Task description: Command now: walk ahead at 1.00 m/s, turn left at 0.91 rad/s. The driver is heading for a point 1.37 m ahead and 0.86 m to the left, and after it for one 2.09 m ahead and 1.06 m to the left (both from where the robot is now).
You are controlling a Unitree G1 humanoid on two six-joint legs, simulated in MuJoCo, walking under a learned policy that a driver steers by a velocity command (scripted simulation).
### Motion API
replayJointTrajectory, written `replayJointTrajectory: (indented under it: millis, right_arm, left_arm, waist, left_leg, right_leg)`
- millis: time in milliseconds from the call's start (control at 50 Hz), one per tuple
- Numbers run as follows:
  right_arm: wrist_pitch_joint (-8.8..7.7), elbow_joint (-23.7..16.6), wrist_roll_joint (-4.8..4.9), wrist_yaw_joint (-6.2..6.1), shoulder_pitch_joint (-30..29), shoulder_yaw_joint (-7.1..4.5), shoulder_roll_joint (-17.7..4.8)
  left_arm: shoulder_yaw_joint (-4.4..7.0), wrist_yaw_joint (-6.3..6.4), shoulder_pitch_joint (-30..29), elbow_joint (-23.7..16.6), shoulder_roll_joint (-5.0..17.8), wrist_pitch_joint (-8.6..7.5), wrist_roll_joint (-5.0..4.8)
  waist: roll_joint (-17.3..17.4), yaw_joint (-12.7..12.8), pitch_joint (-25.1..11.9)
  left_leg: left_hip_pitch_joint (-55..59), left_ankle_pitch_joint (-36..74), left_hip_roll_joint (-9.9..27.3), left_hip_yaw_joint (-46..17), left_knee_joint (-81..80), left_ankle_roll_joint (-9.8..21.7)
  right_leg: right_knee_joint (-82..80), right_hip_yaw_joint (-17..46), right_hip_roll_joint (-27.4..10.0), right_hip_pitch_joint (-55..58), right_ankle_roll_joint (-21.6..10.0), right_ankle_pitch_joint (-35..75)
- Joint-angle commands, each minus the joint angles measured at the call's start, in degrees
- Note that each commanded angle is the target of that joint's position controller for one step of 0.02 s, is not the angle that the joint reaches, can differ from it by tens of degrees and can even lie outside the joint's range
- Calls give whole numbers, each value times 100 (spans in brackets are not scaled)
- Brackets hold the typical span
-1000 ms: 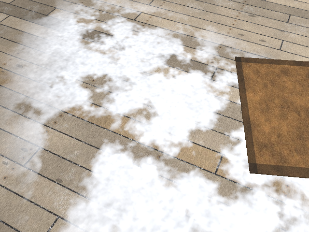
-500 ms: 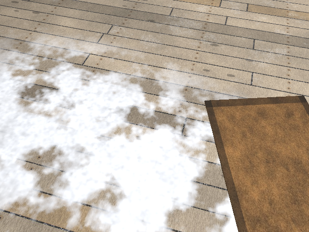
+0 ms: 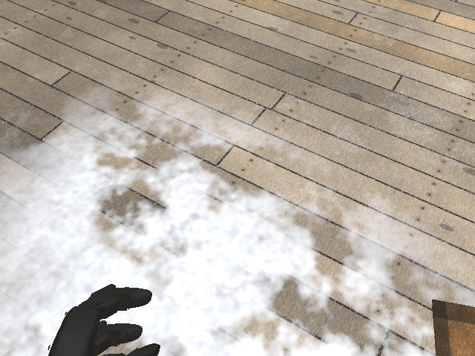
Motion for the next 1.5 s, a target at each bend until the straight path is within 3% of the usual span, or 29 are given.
replayJointTrajectory:
  millis: [20,80,100,120,140,160,200,280,440,520,540,560,580,600,640,680,760,880,940,960,980,1040,1260,1320,1360,1380,1420,1460,1500]
  right_arm:
    - [-83,-409,7,-54,-189,-316,-1095]
    - [-107,-524,-98,-62,-644,-389,-1474]
    - [-189,-663,-127,-52,-880,-276,-1075]
    - [-217,-931,18,-70,-656,-17,-57]
    - [-156,-1134,89,-66,-278,77,-265]
    - [-40,-953,-80,-91,-841,26,-665]
    - [80,-995,-217,70,-1414,3,-677]
    - [343,-1460,-267,285,-1969,181,-174]
    - [322,-1922,-227,491,-3206,345,-206]
    - [247,-1187,-210,299,-884,67,-751]
    - [222,-778,-182,158,181,-118,-993]
    - [308,-746,-12,-1,-211,-305,-1420]
    - [420,-1083,-244,1,-526,-409,-2043]
    - [433,-1149,-209,-79,-302,-411,-1770]
    - [270,-865,-164,-161,-596,-283,-1243]
    - [84,-892,-148,-191,-919,-153,-995]
    - [-114,-875,-107,-121,-1056,-144,-969]
    - [-161,-529,-27,-65,-336,-191,-1002]
    - [-137,-446,-175,-73,-551,-202,-1266]
    - [-209,-600,-229,-101,-710,-36,-660]
    - [-254,-864,45,-49,96,132,-62]
    - [-140,-840,-243,-7,-1265,163,-520]
    - [-55,-1713,-260,361,-3265,532,-70]
    - [-47,-1549,-308,233,-2972,443,-312]
    - [-30,-1049,-317,71,-1352,267,-633]
    - [-20,-694,-343,-28,-219,134,-891]
    - [3,-636,-371,-130,119,-96,-1554]
    - [-64,-493,-224,-110,-578,-36,-909]
    - [-168,-340,-235,-108,-872,65,-485]
  left_arm:
    - [199,45,-374,-406,633,-85,-61]
    - [509,236,1595,102,1259,-157,-93]
    - [679,365,2903,329,1614,-179,0]
    - [784,414,3232,404,2012,-169,251]
    - [876,352,2594,364,2091,-109,170]
    - [765,322,1961,231,1357,-77,117]
    - [646,281,1842,443,858,-65,93]
    - [576,168,2330,1075,540,-261,-104]
    - [680,189,2438,1386,1058,-358,-57]
    - [850,359,2278,1222,1671,-22,-35]
    - [853,308,2079,1113,1606,39,0]
    - [733,190,1960,930,971,22,67]
    - [669,195,2197,181,946,-86,-90]
    - [625,190,1629,75,1117,-243,-46]
    - [558,202,1390,120,1011,-290,6]
    - [524,207,1682,223,942,-35,199]
    - [384,87,580,-269,565,134,108]
    - [423,37,203,-219,720,57,-31]
    - [726,225,2307,353,1243,-10,-10]
    - [861,346,3546,550,1663,-25,96]
    - [965,257,3141,663,2125,-20,140]
    - [795,108,2099,663,906,-6,55]
    - [688,10,2749,1618,915,-364,-243]
    - [751,74,2946,1772,1340,-308,-211]
    - [787,187,2876,1840,1562,-135,-113]
    - [756,222,2711,1774,1464,-80,-105]
    - [562,92,3327,1348,544,-145,-274]
    - [586,133,2093,1112,822,-184,-218]
    - [527,60,2006,1136,622,-78,-62]
  waist:
    - [352,147,90]
    - [254,1270,-1150]
    - [-43,1843,-1860]
    - [-1610,1542,-2313]
    - [-2426,1023,-2551]
    - [-1196,1085,-1521]
    - [-212,1022,-561]
    - [-508,736,2]
    - [-205,596,650]
    - [-648,-665,-749]
    - [-336,-1021,-1148]
    - [1033,-457,-750]
    - [1403,6,-1800]
    - [222,-250,-1713]
    - [-556,388,-198]
    - [-549,878,109]
    - [-233,817,483]
    - [165,298,73]
    - [88,1505,-1070]
    - [-551,1969,-1758]
    - [-2711,1056,-2216]
    - [61,1006,-247]
    - [-193,713,707]
    - [-417,494,211]
    - [-711,-304,-784]
    - [-590,-830,-1282]
    - [1530,-75,-2711]
    - [293,73,-802]
    - [-73,591,-102]
  left_leg:
    - [-1169,3096,1067,-1040,-262,353]
    - [-992,4569,906,-952,2291,-27]
    - [-1829,3479,704,-673,4006,-78]
    - [-3574,-1173,93,-29,5720,-142]
    - [-4458,-932,372,304,6520,-108]
    - [-4732,-223,830,504,6536,-115]
    - [-4500,228,1192,678,6042,-247]
    - [-4769,412,1565,807,5794,-329]
    - [-3475,1886,1008,2191,2865,56]
    - [-761,948,294,2136,2578,554]
    - [815,797,340,1621,2105,741]
    - [1414,737,1162,160,1831,946]
    - [2884,443,2354,-2990,871,2191]
    - [2551,-237,2516,-3562,45,2066]
    - [469,416,2122,-2737,-308,1626]
    - [-960,1237,1696,-1975,-327,1501]
    - [-2653,1168,981,-1138,-708,1145]
    - [-1085,3228,1225,-972,-178,467]
    - [-973,4867,1083,-548,2819,102]
    - [-1995,2984,764,-150,5035,9]
    - [-3682,-656,-56,282,6379,-233]
    - [-4388,250,932,382,6080,-173]
    - [-3057,2301,1219,1553,2162,-236]
    - [-2467,1777,750,1860,1792,-24]
    - [-802,911,402,1822,1745,160]
    - [565,722,747,1450,1609,298]
    - [2619,-1869,3252,-3553,344,996]
    - [1107,-631,2729,-2099,-59,847]
    - [-431,189,2164,-1033,-363,515]
  right_leg:
    - [-824,-459,558,1837,-68,436]
    - [-910,-417,737,4080,-252,-832]
    - [-703,327,-108,5516,-416,-2255]
    - [-1461,2804,-1763,6734,-680,-4183]
    - [-2388,4989,-2164,6578,-1126,-4987]
    - [-2419,3939,-1768,5698,-1073,-5160]
    - [-2355,1976,-1236,4462,-863,-2940]
    - [-2642,196,-941,3863,-619,-724]
    - [-2985,-2124,-443,3752,-272,3215]
    - [502,-1962,-864,3928,-290,6263]
    - [2424,-1915,-659,2851,-316,4407]
    - [4670,-1854,533,1073,-174,-2018]
    - [6136,-727,953,-854,33,-3016]
    - [5733,-4,596,-1204,-21,-2498]
    - [4352,10,162,-688,-28,-2285]
    - [3673,24,-1,151,128,-2592]
    - [1459,-303,-73,1166,272,-1424]
    - [-634,-536,381,2208,-167,333]
    - [-652,-704,624,4333,-462,-1123]
    - [-656,690,-511,5560,-621,-3082]
    - [-2354,4522,-1775,6245,-1260,-4267]
    - [-2410,2691,-1136,4301,-1338,-3478]
    - [-4167,-489,-353,2954,-1073,837]
    - [-3175,-834,-476,4212,-961,4140]
    - [-871,-985,-548,4337,-830,5454]
    - [853,-1003,-349,3514,-758,4505]
    - [4667,-162,1070,476,-696,-2756]
    - [4324,-59,431,-351,-793,-1800]
    - [3566,-25,117,277,-715,-1722]
Velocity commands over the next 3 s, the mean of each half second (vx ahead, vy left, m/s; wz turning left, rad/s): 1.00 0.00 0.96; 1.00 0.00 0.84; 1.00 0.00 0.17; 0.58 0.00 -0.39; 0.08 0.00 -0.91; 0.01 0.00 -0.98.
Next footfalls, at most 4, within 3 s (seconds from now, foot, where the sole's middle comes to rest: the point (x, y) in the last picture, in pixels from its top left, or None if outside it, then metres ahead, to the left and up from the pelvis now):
0.10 right None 0.31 -0.18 -0.77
0.56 left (178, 299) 0.65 0.13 -0.77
0.94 right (140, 189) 1.07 0.25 -0.77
1.38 left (8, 182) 1.15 0.71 -0.77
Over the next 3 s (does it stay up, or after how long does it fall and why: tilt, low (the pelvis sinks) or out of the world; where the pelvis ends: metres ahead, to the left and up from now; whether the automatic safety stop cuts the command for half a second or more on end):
stays up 1.47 1.05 0.00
